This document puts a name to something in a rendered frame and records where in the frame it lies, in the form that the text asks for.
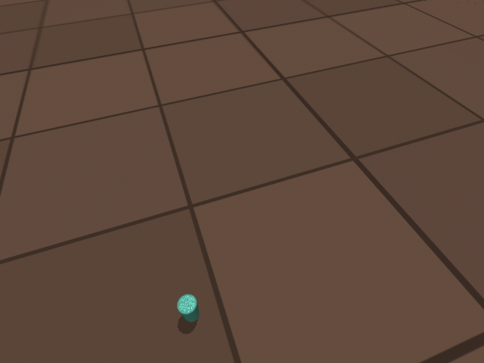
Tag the cup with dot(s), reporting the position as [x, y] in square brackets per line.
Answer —
[188, 308]

